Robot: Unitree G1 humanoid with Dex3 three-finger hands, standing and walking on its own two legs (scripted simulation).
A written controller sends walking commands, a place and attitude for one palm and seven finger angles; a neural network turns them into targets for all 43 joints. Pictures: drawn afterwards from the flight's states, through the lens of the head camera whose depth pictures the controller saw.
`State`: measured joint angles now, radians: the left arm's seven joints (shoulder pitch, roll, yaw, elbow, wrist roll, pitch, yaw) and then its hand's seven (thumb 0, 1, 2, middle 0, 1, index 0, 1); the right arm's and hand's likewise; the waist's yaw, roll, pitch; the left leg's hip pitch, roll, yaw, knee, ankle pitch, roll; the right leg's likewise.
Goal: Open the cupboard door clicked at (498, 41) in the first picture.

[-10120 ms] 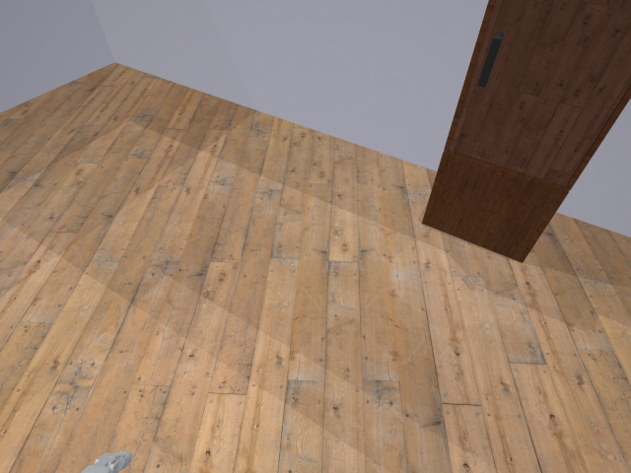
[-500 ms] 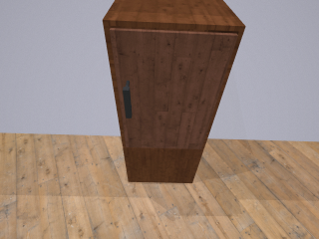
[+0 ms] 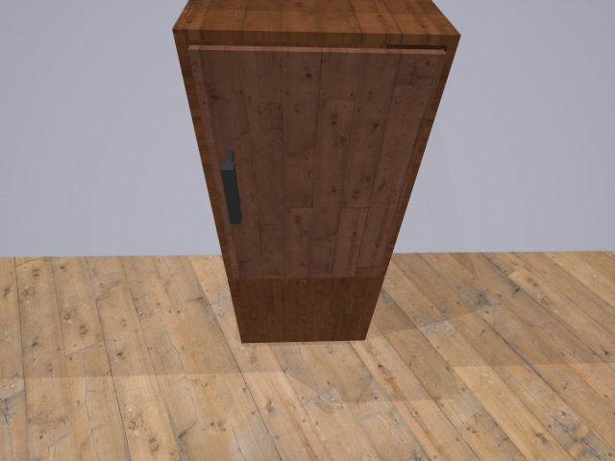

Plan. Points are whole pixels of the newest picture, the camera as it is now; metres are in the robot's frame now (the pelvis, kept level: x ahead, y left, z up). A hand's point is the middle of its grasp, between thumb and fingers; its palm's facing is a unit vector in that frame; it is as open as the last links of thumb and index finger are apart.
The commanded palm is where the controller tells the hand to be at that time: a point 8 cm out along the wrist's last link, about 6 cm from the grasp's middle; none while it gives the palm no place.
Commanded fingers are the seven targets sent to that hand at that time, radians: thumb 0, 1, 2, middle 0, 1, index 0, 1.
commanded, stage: shuffle to correct the standing spot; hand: left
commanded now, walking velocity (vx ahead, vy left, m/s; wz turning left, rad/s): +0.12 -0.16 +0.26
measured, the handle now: (233, 187) +0.59 +0.18 +0.00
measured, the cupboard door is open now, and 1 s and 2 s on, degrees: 0 0 0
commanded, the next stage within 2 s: come to a stop and stand still in 0.42 s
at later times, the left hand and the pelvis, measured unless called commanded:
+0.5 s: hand out of the picture +0.03 +0.10 -0.18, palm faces +0.06 -0.99 -0.10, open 7.4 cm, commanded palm none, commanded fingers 0.00 0.90 0.90 -0.20 -0.30 -0.20 -0.30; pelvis +0.06 -0.04 +0.00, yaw +2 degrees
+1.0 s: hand out of the picture +0.12 +0.10 -0.18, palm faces +0.14 -0.97 -0.22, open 7.3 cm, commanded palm none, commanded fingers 0.00 0.90 0.90 -0.20 -0.30 -0.20 -0.30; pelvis +0.06 -0.09 -0.01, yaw +4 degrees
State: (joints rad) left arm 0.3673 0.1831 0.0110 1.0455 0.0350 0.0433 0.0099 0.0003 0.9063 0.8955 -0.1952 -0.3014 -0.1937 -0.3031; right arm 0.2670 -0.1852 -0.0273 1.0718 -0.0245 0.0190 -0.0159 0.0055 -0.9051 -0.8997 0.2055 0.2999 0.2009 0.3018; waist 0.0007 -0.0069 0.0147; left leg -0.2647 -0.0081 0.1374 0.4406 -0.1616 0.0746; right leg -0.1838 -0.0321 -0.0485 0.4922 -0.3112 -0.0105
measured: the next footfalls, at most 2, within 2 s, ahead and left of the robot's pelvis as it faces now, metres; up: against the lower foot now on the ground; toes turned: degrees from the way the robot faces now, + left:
right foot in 0.66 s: +0.17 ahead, -0.24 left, +0.00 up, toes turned -5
left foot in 1.02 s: +0.11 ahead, +0.01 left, +0.00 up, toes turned +8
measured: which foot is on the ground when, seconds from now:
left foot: down 0.00-0.68, up 0.70-1.00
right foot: down 0.00-0.34, up 0.36-0.64, down 0.66-1.00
